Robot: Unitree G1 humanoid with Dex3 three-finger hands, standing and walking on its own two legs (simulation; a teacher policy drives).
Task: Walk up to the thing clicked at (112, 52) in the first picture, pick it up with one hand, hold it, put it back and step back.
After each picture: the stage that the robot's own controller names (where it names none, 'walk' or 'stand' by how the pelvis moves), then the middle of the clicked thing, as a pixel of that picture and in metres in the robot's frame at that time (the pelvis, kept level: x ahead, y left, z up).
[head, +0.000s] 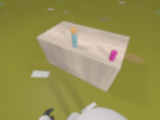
stand; (112, 55) +0.69 -0.20 -0.11
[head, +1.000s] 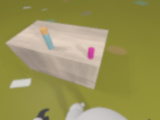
walk; (90, 53) +0.62 +0.06 -0.08
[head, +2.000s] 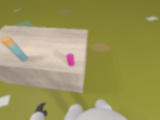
stand; (70, 60) +0.49 +0.20 -0.07
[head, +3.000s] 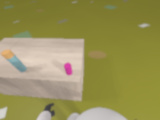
stand; (68, 69) +0.45 +0.23 -0.10
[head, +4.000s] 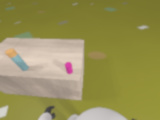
stand; (69, 68) +0.48 +0.23 -0.11
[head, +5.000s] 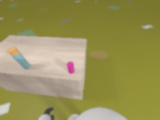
stand; (70, 67) +0.47 +0.21 -0.11
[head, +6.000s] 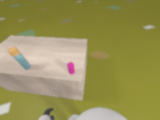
stand; (71, 68) +0.47 +0.21 -0.11
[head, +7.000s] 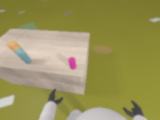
rise first; (72, 63) +0.48 +0.20 -0.10
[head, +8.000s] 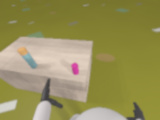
rise first; (75, 69) +0.47 +0.20 -0.11
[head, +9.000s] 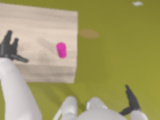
go down; (61, 50) +0.50 +0.19 -0.03
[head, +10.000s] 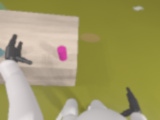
go down; (62, 53) +0.50 +0.19 -0.03
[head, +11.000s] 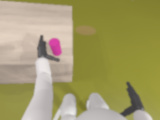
close in; (55, 47) +0.51 +0.20 +0.01
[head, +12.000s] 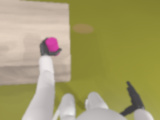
lift; (53, 47) +0.51 +0.20 +0.02
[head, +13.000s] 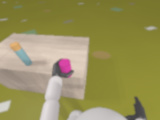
lift; (66, 68) +0.32 +0.18 +0.11
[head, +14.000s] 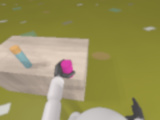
hold; (67, 69) +0.32 +0.17 +0.10
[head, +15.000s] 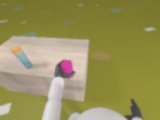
hold; (68, 69) +0.32 +0.17 +0.10
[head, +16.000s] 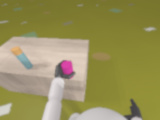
hold; (68, 70) +0.32 +0.17 +0.09
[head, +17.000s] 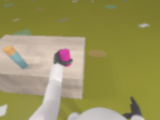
crouch; (65, 58) +0.41 +0.19 +0.11
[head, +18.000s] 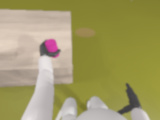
lower; (53, 48) +0.50 +0.21 +0.02
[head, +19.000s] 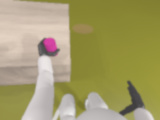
lower; (51, 47) +0.50 +0.21 +0.01
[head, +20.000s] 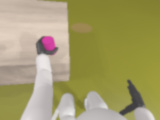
lower; (50, 46) +0.51 +0.21 +0.02
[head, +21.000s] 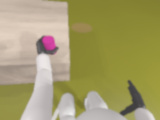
lower; (50, 45) +0.51 +0.21 +0.02
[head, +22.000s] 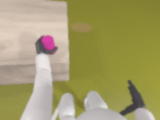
rest; (49, 45) +0.51 +0.21 +0.02
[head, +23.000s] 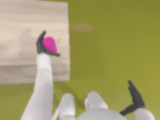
withdraw; (50, 46) +0.51 +0.21 +0.01
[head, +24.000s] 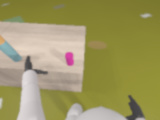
sink last; (69, 59) +0.49 +0.18 -0.04
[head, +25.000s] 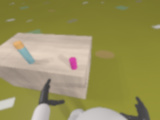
stand; (73, 63) +0.50 +0.21 -0.05
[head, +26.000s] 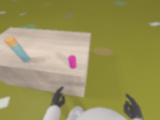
stand; (72, 62) +0.48 +0.19 -0.04
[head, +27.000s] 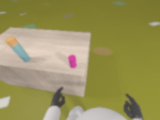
stand; (72, 61) +0.49 +0.19 -0.04
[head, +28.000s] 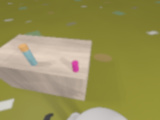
stand; (75, 66) +0.51 +0.18 -0.10
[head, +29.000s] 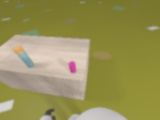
stand; (72, 67) +0.48 +0.20 -0.11
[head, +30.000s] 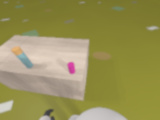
stand; (71, 68) +0.48 +0.21 -0.11
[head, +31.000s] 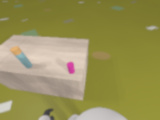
stand; (71, 68) +0.47 +0.22 -0.11
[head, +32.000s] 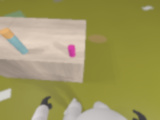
walk; (71, 51) +0.56 +0.20 -0.09
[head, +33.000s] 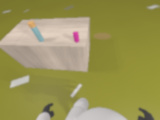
walk; (76, 37) +0.83 +0.26 -0.09
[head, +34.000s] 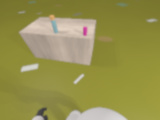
stand; (85, 31) +1.15 +0.16 -0.09
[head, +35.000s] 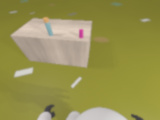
stand; (81, 33) +1.08 +0.19 -0.11
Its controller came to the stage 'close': yes
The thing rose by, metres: 0.20
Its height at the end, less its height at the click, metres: +0.00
